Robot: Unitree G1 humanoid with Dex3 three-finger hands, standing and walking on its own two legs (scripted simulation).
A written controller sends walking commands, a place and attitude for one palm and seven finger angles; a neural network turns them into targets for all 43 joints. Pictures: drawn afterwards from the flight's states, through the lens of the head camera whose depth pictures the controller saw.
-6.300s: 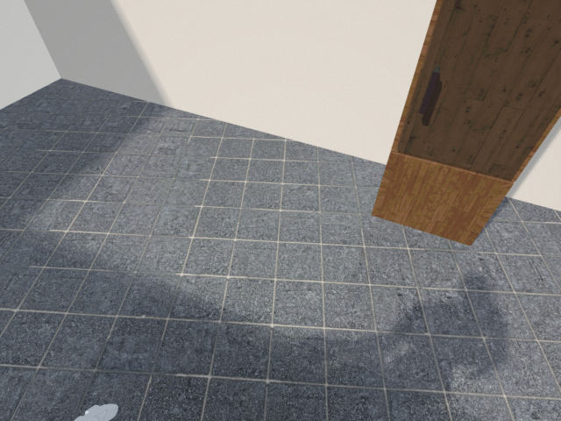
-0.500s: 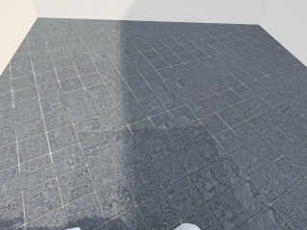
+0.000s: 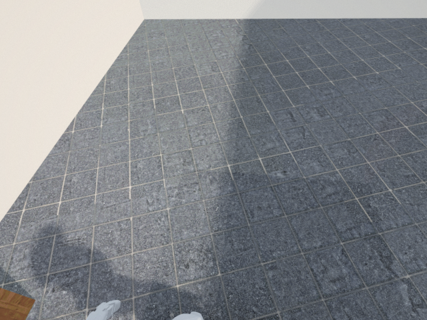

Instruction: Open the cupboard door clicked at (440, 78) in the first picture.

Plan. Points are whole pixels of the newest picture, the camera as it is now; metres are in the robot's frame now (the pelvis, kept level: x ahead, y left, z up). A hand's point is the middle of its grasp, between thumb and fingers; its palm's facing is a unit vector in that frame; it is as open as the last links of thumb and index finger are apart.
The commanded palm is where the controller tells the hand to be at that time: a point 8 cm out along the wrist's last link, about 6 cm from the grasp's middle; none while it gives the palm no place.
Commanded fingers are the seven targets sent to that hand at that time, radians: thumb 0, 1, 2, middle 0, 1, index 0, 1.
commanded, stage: turn to face it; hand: left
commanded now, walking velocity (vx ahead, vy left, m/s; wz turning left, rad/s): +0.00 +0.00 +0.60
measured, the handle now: out of the picture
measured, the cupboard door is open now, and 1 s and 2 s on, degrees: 0 0 0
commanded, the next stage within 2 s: none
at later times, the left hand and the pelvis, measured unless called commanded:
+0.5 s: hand out of the picture -0.10 +0.19 -0.17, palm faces +0.40 -0.87 -0.27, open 7.4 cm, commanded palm none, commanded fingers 0.00 0.90 0.90 -0.20 -0.30 -0.20 -0.30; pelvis -0.02 +0.00 +0.00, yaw +21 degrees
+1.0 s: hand out of the picture -0.01 +0.23 -0.14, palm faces +0.56 -0.77 -0.29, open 7.4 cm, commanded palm none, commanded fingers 0.00 0.90 0.90 -0.20 -0.30 -0.20 -0.30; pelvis -0.02 -0.02 -0.01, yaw +37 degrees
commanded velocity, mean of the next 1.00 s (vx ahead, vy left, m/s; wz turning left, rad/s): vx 0.00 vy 0.00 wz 0.60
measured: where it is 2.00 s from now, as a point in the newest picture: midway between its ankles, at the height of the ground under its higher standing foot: outside the picture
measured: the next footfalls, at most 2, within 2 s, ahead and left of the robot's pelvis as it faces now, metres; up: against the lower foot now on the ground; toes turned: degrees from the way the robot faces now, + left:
left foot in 0.52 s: -0.04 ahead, +0.12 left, +0.00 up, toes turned +29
right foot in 1.00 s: +0.09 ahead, -0.09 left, +0.00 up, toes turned +36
